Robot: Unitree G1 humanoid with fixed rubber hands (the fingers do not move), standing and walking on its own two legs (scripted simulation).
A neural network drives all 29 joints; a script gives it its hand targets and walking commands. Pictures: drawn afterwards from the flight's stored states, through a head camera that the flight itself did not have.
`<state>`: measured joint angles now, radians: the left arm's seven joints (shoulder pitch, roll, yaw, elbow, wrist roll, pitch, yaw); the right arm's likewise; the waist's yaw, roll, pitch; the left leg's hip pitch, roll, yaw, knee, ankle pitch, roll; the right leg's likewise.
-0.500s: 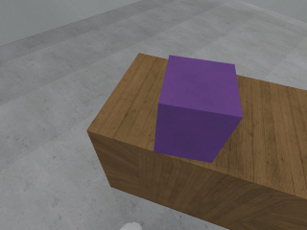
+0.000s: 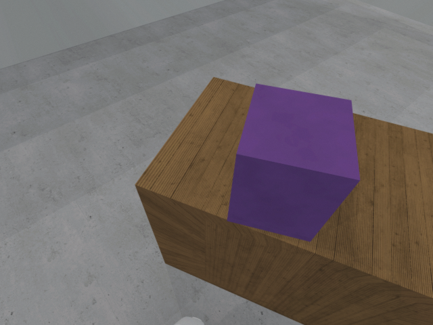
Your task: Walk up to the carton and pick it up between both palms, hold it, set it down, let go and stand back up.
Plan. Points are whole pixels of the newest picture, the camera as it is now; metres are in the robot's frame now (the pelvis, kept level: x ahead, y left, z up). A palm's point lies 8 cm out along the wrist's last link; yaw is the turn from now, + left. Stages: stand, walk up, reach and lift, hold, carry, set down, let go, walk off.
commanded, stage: walk up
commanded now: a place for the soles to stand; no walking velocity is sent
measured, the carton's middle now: (284, 165) +0.44 -0.11 +0.02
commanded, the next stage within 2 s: reach and lift in 0.32 s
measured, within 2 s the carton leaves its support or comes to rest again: neither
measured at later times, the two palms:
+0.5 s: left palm (102, 319) +0.14 +0.25 -0.14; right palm out of the picture +0.13 -0.26 -0.13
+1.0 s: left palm (127, 299) +0.17 +0.20 -0.08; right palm out of the picture +0.13 -0.24 -0.07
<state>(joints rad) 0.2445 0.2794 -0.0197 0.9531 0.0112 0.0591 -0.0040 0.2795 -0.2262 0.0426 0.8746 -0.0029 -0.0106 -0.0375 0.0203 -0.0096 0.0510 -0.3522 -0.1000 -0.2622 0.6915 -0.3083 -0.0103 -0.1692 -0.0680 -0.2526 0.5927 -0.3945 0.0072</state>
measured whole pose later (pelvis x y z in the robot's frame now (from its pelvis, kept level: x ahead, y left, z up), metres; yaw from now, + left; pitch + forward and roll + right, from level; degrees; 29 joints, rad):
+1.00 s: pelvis -0.04 -0.03 +0.01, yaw -11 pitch -1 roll +1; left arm 0.11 0.25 0.12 0.48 -0.03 0.29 -0.01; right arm 0.04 -0.09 0.04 0.71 -0.02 -0.13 -0.05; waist 0.05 -0.07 0.13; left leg -0.30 0.04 -0.03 0.52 -0.21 -0.06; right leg -0.25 0.01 -0.07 0.58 -0.31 -0.05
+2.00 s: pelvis +0.01 -0.01 +0.02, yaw -14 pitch -3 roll +0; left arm 0.20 0.13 -0.03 0.49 -0.07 -0.22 0.06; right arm 0.17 -0.08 0.01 0.61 0.06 -0.37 -0.03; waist 0.04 -0.03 0.02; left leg -0.11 0.03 0.03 0.39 -0.21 -0.02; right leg -0.07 0.01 -0.01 0.39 -0.26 -0.01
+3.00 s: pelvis +0.00 +0.00 +0.02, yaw -16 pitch +1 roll +0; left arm -0.37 0.10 0.11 0.42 -0.05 0.17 0.07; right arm -0.42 -0.16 0.05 0.62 0.24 -0.06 -0.15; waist 0.03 -0.02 0.03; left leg -0.21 0.04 0.05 0.36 -0.18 -0.02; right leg -0.16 0.02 0.03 0.34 -0.20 -0.01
